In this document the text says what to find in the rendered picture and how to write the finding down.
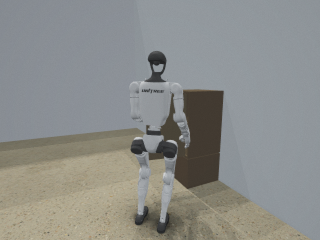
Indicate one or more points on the left robot upper arm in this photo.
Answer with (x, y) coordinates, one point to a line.
(134, 100)

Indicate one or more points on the robot right forearm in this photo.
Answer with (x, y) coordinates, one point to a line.
(184, 127)

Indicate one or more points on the cupboard door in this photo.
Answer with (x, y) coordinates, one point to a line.
(171, 131)

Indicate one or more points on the robot right shin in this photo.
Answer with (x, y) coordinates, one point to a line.
(166, 197)

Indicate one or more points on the right robot hand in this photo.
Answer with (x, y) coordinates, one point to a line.
(186, 140)

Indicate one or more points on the left robot foot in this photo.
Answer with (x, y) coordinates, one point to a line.
(140, 218)

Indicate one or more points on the right robot upper arm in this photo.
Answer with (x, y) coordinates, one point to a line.
(178, 101)

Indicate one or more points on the robot left forearm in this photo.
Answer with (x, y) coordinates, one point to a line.
(138, 120)

